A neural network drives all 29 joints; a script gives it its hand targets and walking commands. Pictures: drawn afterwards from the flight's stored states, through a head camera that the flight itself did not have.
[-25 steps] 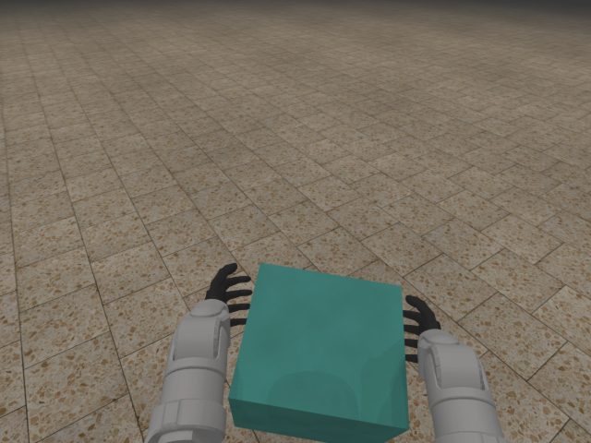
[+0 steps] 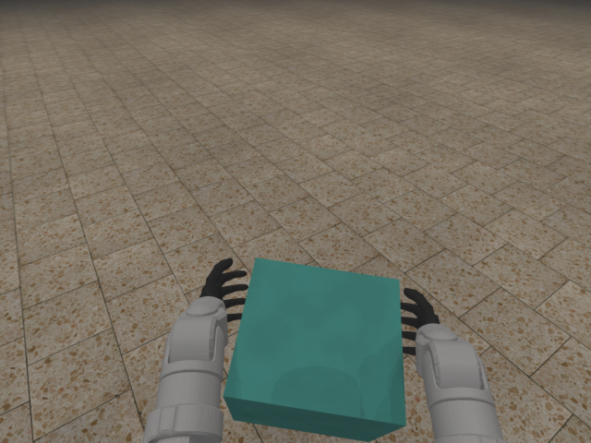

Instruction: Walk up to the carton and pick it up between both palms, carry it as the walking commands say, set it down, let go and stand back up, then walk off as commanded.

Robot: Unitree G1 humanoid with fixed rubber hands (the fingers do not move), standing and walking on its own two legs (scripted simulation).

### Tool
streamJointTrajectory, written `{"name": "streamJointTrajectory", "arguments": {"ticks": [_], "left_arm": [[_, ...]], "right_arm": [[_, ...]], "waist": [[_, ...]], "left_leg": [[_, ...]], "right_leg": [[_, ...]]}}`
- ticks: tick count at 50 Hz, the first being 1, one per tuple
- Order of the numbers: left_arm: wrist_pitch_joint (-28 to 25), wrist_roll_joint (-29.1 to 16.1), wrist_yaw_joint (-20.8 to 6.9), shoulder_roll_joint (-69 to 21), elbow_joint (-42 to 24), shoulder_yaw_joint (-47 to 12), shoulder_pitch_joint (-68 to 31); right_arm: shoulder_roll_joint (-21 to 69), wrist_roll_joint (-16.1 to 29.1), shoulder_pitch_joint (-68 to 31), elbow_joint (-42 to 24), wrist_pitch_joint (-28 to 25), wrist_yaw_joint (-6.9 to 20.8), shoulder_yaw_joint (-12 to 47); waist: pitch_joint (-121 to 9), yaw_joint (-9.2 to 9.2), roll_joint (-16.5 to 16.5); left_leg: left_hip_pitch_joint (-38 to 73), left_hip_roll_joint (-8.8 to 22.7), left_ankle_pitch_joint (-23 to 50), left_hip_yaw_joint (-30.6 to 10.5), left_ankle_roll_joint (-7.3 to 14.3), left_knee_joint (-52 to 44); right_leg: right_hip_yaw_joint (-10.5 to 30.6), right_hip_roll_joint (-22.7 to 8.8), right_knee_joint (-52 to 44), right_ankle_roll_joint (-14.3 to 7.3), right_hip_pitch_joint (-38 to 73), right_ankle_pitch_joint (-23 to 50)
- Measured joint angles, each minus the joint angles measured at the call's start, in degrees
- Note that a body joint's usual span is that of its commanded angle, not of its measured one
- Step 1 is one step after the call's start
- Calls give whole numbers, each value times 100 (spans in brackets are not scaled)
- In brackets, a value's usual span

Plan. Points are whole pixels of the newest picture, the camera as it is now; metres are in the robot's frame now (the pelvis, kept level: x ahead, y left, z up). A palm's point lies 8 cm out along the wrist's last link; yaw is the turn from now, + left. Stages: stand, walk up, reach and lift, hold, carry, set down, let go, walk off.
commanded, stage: carry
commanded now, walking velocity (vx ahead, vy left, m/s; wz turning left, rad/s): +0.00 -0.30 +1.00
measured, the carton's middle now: (313, 352) +0.29 +0.01 -0.03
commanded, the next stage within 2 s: none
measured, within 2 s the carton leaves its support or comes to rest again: neither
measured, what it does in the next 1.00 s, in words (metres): steps to the right, turning left: left foot, then right foot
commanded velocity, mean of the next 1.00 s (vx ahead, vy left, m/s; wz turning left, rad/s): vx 0.00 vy -0.30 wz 1.00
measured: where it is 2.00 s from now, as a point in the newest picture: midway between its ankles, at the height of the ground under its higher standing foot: outside the picture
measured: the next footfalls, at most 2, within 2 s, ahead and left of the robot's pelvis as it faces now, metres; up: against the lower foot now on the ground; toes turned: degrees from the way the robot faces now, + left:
left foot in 0.48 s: +0.03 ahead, +0.04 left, +0.00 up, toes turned +26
right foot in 0.68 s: +0.17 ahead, -0.24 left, +0.00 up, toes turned +34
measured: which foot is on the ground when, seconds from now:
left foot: down 0.00-0.12, up 0.14-0.46, down 0.48-0.68, up 0.70-0.94, down 0.96-1.00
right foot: down 0.00-0.48, up 0.50-0.66, down 0.68-0.94, up 0.96-1.00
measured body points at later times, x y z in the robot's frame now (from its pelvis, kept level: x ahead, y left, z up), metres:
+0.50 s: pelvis +0.03 -0.09 -0.03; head +0.04 -0.10 +0.42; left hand +0.27 +0.17 +0.06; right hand +0.37 -0.10 +0.04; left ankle -0.01 +0.02 -0.74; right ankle -0.01 -0.14 -0.71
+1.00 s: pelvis +0.12 -0.17 -0.03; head +0.15 -0.13 +0.42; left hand +0.20 +0.18 +0.04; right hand +0.42 +0.00 +0.03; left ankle +0.02 -0.07 -0.74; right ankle +0.16 -0.27 -0.71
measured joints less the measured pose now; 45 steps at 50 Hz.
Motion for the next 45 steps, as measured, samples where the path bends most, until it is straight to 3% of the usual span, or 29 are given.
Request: {"name": "streamJointTrajectory", "arguments": {"ticks": [4, 6, 7, 10, 12, 14, 18, 21, 24, 25, 28, 31, 33, 35, 37, 40, 43, 45], "left_arm": [[361, -335, 293, 5, -588, -133, -19], [591, -545, 572, 0, -983, -251, -34], [709, -628, 708, -10, -1173, -285, -46], [1126, -811, 875, -21, -1388, -478, -69], [1391, -844, 908, -27, -1589, -479, -85], [1581, -848, 934, -43, -1760, -478, -128], [1807, -849, 1122, -85, -1971, -479, -248], [1890, -845, 1238, -107, -1975, -478, -305], [2027, -789, 1315, -101, -2076, -476, -286], [2061, -789, 1364, -91, -2154, -476, -309], [2120, -804, 1381, -80, -2173, -465, -195], [2263, -807, 1403, -67, -2180, -466, -206], [2264, -807, 1427, -71, -2183, -466, -226], [2257, -811, 1420, -76, -2179, -467, -218], [2254, -833, 1355, -86, -2178, -467, -241], [2199, -833, 1256, -110, -2231, -467, -297], [2160, -828, 1258, -130, -2391, -466, -361], [2128, -786, 1258, -143, -2457, -466, -389]], "right_arm": [[1, 118, -17, -639, 475, -201, 199], [4, 245, -66, -1069, 808, -379, 279], [2, 309, -112, -1255, 977, -476, 328], [-21, 568, 39, -1688, 1453, -880, 337], [-23, 742, 52, -1975, 1771, -1025, 350], [-26, 825, 12, -2186, 1997, -1118, 349], [-26, 884, -175, -2403, 2318, -1240, 349], [-29, 884, -311, -2419, 2506, -1342, 349], [-32, 893, -509, -2299, 2650, -1360, 348], [-30, 893, -604, -2271, 2659, -1361, 349], [1, 893, -588, -2118, 2626, -1340, 348], [29, 892, -495, -2117, 2655, -1302, 348], [33, 891, -489, -2118, 2626, -1302, 348], [32, 892, -455, -2127, 2595, -1295, 348], [33, 891, -330, -2291, 2586, -1293, 349], [29, 895, -268, -2584, 2609, -1344, 349], [28, 896, -332, -2738, 2563, -1365, 349], [26, 896, -412, -2751, 2530, -1386, 349]], "waist": [[9, 6, 6], [-2, 16, 29], [25, 13, 52], [86, -59, 42], [97, -63, 3], [97, -68, 10], [97, -75, 13], [100, -104, 14], [122, -112, 69], [143, -113, 74], [318, -105, -84], [369, -94, 32], [363, -88, 149], [373, -94, 255], [377, -164, 213], [368, -174, 146], [338, -175, 148], [311, -180, 147]], "left_leg": [[-215, 24, 46, -144, -90, -3], [-459, 24, 106, -263, -240, 11], [-610, 34, 31, -296, -280, 150], [-1297, -23, -1061, -202, -263, 1876], [-1703, -18, -1137, -143, -262, 2926], [-1898, 25, -1021, -126, -261, 3299], [-1971, 118, -928, -38, -255, 3228], [-1855, 122, -824, 202, -163, 2604], [-1310, 78, -470, 356, 113, 1462], [-1168, 115, -520, 312, 119, 1244], [-1176, -26, -780, 186, -24, 1420], [-1256, 11, -704, -168, -181, 1377], [-1388, 82, -664, -438, -319, 1374], [-1475, 144, -816, -672, -405, 1458], [-1803, 90, -1623, -555, -392, 2353], [-2129, 85, -1931, -260, -390, 3208], [-2138, 87, -1605, -121, -387, 3056], [-2053, 80, -1198, -44, -373, 2452]], "right_leg": [[-100, 29, 319, -1, -23, -300], [-94, 41, -295, -1, 88, -189], [-131, 41, -677, -20, 144, 242], [-497, -48, -735, -334, 155, 509], [-666, -128, -764, -418, 152, 420], [-869, -186, -765, -468, 148, 357], [-1376, -225, -718, -608, 147, 191], [-1884, -267, -477, -620, 95, 59], [-2251, -386, 736, -609, -360, 36], [-2089, -383, 1364, -572, -643, -87], [-744, -296, 2516, -492, -1269, -746], [-33, -295, 1921, -468, -1303, -762], [124, -283, 1010, -466, -1148, -567], [-25, -255, 269, -208, -910, 240], [-317, -373, 198, -45, -827, 302], [-747, -587, -25, -43, -651, 198], [-1209, -748, -37, -75, -533, 85], [-1535, -804, 49, -99, -531, -39]]}}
